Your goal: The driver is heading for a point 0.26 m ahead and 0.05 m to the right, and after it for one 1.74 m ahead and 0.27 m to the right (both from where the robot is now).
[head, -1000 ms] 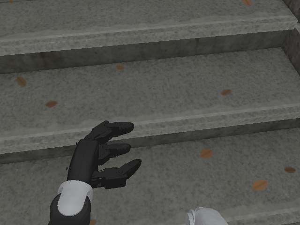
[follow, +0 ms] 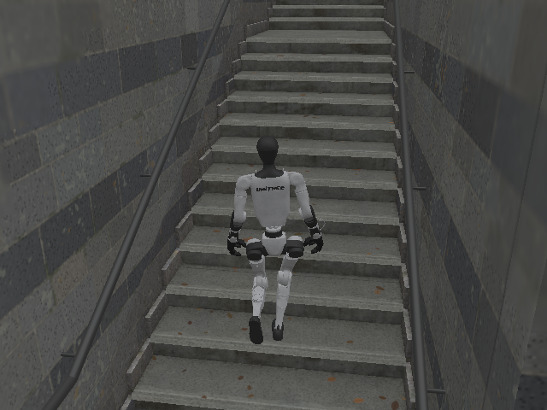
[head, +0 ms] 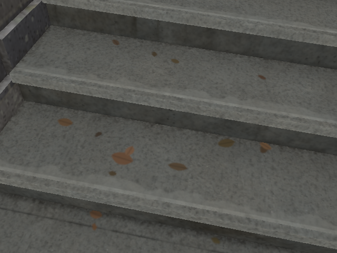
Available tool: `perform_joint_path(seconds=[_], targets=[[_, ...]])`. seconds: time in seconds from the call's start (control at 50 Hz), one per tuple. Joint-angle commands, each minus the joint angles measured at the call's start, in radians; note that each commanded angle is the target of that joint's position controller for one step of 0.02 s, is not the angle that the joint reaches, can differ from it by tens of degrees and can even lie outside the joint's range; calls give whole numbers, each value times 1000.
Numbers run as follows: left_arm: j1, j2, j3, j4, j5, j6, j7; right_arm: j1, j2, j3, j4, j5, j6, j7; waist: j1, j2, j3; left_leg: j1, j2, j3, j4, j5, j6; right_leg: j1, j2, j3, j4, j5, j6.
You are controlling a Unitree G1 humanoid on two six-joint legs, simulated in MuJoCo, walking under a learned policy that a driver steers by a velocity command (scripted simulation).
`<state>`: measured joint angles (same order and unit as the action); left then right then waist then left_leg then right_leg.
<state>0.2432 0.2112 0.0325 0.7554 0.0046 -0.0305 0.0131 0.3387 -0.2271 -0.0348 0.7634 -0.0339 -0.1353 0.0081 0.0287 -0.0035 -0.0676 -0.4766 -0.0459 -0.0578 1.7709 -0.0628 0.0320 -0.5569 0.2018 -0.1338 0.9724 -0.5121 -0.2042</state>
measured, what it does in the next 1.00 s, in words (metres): climbs: left foot 0.15 m higher, then right foot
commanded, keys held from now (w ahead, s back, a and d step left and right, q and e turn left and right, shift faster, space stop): w+e+shift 0.02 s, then e+shift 0.42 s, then q+shift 0.56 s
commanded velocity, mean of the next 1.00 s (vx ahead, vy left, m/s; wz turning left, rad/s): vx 0.25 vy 0.00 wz -0.25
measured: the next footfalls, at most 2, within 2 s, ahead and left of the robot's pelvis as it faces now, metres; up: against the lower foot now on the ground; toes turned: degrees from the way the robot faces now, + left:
left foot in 0.24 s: +0.44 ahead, +0.12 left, +0.15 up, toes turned -13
right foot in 0.62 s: +0.39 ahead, -0.16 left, +0.15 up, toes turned -29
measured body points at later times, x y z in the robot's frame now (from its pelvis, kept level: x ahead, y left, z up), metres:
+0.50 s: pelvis +0.34 +0.02 +0.23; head +0.33 +0.02 +0.68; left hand +0.62 +0.15 +0.15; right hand +0.27 -0.28 +0.11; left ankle +0.40 +0.13 -0.51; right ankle +0.34 -0.14 -0.35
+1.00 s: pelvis +0.44 +0.05 +0.21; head +0.45 +0.07 +0.66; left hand +0.72 +0.28 +0.15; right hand +0.51 -0.23 +0.12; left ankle +0.38 +0.16 -0.52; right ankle +0.35 -0.13 -0.49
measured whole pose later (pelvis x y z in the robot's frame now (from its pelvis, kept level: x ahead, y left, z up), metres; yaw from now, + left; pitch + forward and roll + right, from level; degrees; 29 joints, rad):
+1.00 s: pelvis +0.44 +0.05 +0.21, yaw -11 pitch +3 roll -2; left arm 0.01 0.32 0.10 0.69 0.06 -0.03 0.02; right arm 0.27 -0.23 -0.05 0.74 -0.02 -0.10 0.08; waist -0.01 -0.01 -0.08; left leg -0.22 0.03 0.01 0.62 -0.36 0.00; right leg -0.32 -0.20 -0.17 0.75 -0.44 0.05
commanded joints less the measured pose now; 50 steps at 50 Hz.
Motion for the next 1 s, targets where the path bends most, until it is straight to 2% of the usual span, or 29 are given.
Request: perform_joint_path(seconds=[0.02,0.08,0.14,0.16,0.18,0.2,0.22,0.24,0.26,0.28,0.3,0.34,0.36,0.42,0.46,0.56,0.58,0.6,0.62,0.64,0.66,0.7,0.72,0.78,0.84,0.92,0.96,0.98,1.0], targets=[[153,60,40,78,31,-27,13,-295,124,69,-343,-71,-14,22,-29,117,82,-803,-11,-89,599,-280,52,452,-314,847,-640,122,-187],[121,51,12,109,17,-80,-6,-386,126,101,-392,-27,30,-23,-94,177,317,-775,57,51,295,-430,38,53,-215,454,-699,487,-25],[256,108,15,174,16,-93,-3,-553,117,126,-531,-32,32,-52,-30,0,243,-739,102,118,51,-584,16,94,-216,448,-787,910,-18],[263,126,17,237,79,-78,-75,-728,-44,126,-676,-35,75,11,-155,6,-377,-80,7,59,-649,-618,100,-126,-45,358,-576,944,79],[324,232,49,191,87,-95,-125,-603,17,118,-534,2,95,41,-189,-155,-340,486,-85,185,-613,-316,1,-450,-84,487,-690,1469,-26],[148,284,76,123,105,-120,-176,-309,9,110,-391,62,147,56,-308,-93,-315,706,-101,178,-662,95,-29,-527,-137,480,-646,1791,-37],[-85,372,118,-23,47,-130,-196,157,-80,63,-235,41,199,57,-476,-30,-298,740,-67,24,-982,129,7,-331,-194,523,-409,1981,35],[35,195,88,-23,39,-142,-187,483,-174,20,-32,6,199,21,-413,260,-377,933,141,-160,-1061,628,166,-263,-153,455,4,1222,158],[313,148,65,20,33,-129,-175,413,-161,28,-91,-32,187,38,-282,612,-695,954,563,-845,-1158,961,553,-311,8,454,728,84,246],[326,215,90,71,38,-87,-172,262,-220,-5,-120,-37,178,24,-254,274,-451,674,551,-1026,-1312,793,554,-353,-10,467,989,318,199],[230,192,87,30,1,-71,-146,-39,-174,-2,-105,15,137,41,-108,208,-196,406,488,-688,-1305,527,429,-481,-58,388,1158,329,182],[212,36,28,38,67,-37,-70,-324,165,83,-61,56,60,31,28,2,-212,219,375,-200,-1325,410,262,-403,-193,322,945,240,110],[173,-4,2,6,79,-30,-61,-341,196,82,-40,44,28,7,76,-17,-163,184,320,-73,-1348,383,192,-387,-258,283,762,177,138],[18,-51,-51,-56,7,-8,-128,-268,-4,-13,-3,-24,15,-77,10,14,-108,100,228,155,-1459,162,121,-321,-288,136,623,191,195],[53,16,-39,-50,-9,-20,-155,-369,-132,-47,-56,-43,23,-60,59,97,-79,-129,192,269,-1556,284,110,-9,-259,43,613,266,205],[3,122,-9,-49,-4,-27,-122,-521,-164,-42,-130,20,-2,47,133,64,4,57,257,212,-1435,541,100,253,-275,122,-241,546,282],[49,120,-6,-13,-1,-21,-107,-467,-158,-41,-110,31,-5,67,140,75,27,93,245,195,-1344,479,91,323,-235,91,-467,657,286],[160,32,-19,37,64,-15,-32,-10,-105,-35,71,70,21,27,14,-20,-89,375,184,255,-1245,505,78,342,-59,-180,-569,581,232],[130,58,-17,24,81,-34,-7,43,-106,-31,85,61,38,-1,-15,71,6,285,176,176,-1119,419,52,420,-144,-52,-672,634,202],[60,300,49,-27,12,-34,-10,115,-57,-25,21,-34,35,72,-76,-83,-204,112,179,157,-980,246,-7,757,-389,199,-395,1551,-47],[82,279,55,-66,17,-31,-15,116,29,2,1,-11,23,74,-32,-192,-346,-90,87,148,-723,-437,-85,891,-645,435,-437,1725,-251],[208,307,111,13,52,-31,-12,-168,-70,-31,-93,13,42,47,128,-273,-95,-391,56,55,108,-808,-61,625,-733,462,-560,1166,-227],[133,234,91,23,45,-37,0,-240,-77,-45,-117,20,45,22,104,-212,-56,-502,57,-5,328,-841,-16,527,-706,403,-641,918,-155],[-200,99,37,8,53,-44,17,-284,11,5,-207,11,87,1,-58,-64,-56,-390,88,-50,214,-643,30,298,-625,209,-786,622,-29],[-449,195,66,-104,43,-65,36,-61,-70,-25,-148,12,106,40,-174,-37,-117,-60,79,5,-51,-487,-26,227,-533,-6,-793,794,51],[-481,322,120,-166,57,-41,41,13,-18,-26,-88,60,90,105,-177,-114,-39,214,111,87,-1033,-59,-89,309,-527,-85,-606,902,109],[-334,242,108,-147,19,-9,20,185,-132,-71,73,31,51,84,-132,110,93,254,10,129,-1744,342,-105,458,-376,-122,-247,577,173],[-55,101,71,-60,59,22,-14,166,-160,-80,108,-22,18,56,12,227,141,493,97,-53,-1575,947,-13,135,-348,-104,49,3,203],[225,-12,29,-94,72,4,-36,204,-411,-140,21,9,4,29,161,376,-292,849,379,-399,-1136,1831,391,-74,-232,46,360,-338,255]])
Velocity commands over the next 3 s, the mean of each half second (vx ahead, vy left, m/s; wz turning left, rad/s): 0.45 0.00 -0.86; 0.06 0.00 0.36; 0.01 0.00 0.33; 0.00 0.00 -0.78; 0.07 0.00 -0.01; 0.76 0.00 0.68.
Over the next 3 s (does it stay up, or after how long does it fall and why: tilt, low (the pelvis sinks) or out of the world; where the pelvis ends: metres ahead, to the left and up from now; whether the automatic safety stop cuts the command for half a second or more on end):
stays up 0.87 0.06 0.40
